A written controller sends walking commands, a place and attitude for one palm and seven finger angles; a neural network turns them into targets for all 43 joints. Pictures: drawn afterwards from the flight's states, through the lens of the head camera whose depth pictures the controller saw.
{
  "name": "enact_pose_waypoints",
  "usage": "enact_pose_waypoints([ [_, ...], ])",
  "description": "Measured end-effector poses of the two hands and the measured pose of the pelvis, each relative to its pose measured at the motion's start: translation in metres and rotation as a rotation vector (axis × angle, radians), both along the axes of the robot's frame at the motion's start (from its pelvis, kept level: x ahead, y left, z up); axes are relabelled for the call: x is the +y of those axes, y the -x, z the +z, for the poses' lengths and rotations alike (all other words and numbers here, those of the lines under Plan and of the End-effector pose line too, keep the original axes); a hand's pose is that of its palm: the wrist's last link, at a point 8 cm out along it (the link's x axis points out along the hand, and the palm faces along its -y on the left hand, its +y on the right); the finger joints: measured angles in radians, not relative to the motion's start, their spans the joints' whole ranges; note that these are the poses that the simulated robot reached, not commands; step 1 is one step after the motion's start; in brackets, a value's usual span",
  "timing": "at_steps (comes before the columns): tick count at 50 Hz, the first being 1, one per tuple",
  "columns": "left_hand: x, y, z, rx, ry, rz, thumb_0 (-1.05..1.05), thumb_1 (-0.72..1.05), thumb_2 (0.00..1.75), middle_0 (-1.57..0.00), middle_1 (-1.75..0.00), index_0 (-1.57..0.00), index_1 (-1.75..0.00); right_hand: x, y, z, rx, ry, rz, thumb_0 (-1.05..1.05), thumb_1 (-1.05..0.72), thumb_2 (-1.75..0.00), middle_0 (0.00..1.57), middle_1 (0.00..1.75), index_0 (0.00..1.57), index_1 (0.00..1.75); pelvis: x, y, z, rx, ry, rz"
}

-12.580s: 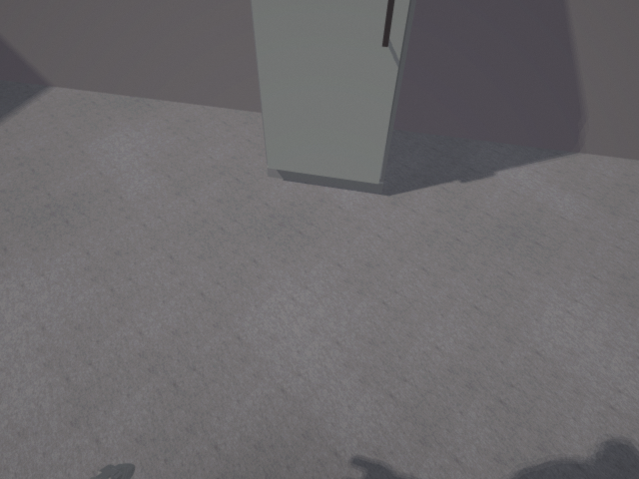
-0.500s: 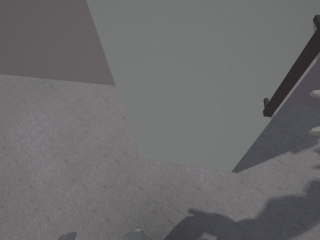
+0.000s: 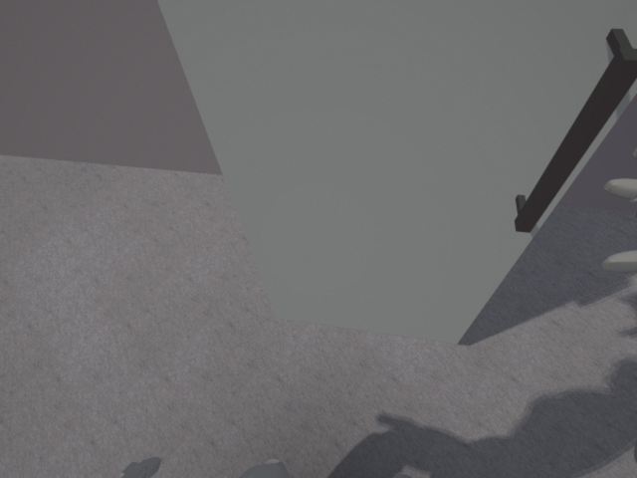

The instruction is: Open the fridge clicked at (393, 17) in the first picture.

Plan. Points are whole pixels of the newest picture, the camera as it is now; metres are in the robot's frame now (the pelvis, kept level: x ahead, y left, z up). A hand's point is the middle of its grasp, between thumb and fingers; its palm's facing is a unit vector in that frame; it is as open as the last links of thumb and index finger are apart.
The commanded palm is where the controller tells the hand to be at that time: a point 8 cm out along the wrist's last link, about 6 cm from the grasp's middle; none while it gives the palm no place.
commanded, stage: move the hooked fingers beside the handle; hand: right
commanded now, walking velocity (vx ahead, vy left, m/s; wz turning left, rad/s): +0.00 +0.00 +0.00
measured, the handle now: (561, 149) +0.51 -0.24 +0.12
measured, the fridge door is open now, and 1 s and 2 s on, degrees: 0 0 0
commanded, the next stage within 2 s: feel for the door with the fingertips in 0.38 s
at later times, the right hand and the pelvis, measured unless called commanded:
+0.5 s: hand (634, 211) +0.42 -0.30 +0.12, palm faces +0.04 +1.00 +0.02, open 14.0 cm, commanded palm +0.40 -0.34 +0.11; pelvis +0.00 +0.01 +0.00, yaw +0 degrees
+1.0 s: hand (587, 201) +0.44 -0.25 +0.11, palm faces +0.05 +1.00 +0.01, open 14.0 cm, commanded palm +0.41 -0.31 +0.11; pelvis +0.00 +0.01 +0.00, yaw +0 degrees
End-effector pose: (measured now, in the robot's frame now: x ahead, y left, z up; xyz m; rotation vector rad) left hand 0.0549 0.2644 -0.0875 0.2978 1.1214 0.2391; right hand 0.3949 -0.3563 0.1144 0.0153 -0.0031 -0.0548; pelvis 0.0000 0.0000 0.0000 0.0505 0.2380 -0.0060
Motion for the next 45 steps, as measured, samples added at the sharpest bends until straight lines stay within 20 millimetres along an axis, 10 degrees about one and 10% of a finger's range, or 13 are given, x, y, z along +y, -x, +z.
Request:
enact_pose_waypoints([
  [27,0.011,0.012,-0.003,0.042,-0.014,0.008,0.00,0.91,0.90,-0.20,-0.30,-0.20,-0.30,0.008,-0.005,-0.001,0.013,0.003,0.016,-0.01,0.50,-0.30,0.30,1.20,0.30,1.20,0.006,0.003,-0.002,0.007,0.001,-0.005],
  [45,0.004,-0.004,-0.004,-0.021,0.023,0.006,0.00,0.91,0.90,-0.20,-0.30,-0.20,-0.30,0.049,-0.017,-0.006,0.012,-0.003,0.026,-0.01,0.50,-0.30,0.30,1.20,0.30,1.20,0.008,-0.001,0.000,-0.006,0.008,0.002],
])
